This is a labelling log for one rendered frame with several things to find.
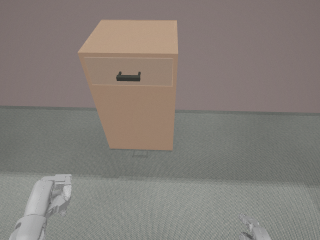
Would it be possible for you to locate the left robot hand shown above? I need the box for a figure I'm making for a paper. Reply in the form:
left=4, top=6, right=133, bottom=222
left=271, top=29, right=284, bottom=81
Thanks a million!
left=23, top=174, right=72, bottom=219

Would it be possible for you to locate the drawer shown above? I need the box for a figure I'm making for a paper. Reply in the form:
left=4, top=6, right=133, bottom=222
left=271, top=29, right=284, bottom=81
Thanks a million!
left=84, top=57, right=173, bottom=86

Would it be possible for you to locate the right robot hand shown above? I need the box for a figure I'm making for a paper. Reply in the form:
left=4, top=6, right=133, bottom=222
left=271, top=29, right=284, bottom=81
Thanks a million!
left=238, top=213, right=271, bottom=240

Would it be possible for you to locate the cabinet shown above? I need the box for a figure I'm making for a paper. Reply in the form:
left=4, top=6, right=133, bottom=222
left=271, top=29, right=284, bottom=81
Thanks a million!
left=77, top=19, right=178, bottom=151

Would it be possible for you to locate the handle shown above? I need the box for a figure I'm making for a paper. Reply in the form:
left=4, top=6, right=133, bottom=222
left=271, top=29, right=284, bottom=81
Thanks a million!
left=116, top=71, right=141, bottom=82

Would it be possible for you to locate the left robot forearm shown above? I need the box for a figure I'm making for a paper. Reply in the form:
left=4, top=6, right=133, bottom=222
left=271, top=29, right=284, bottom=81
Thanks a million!
left=8, top=214, right=47, bottom=240

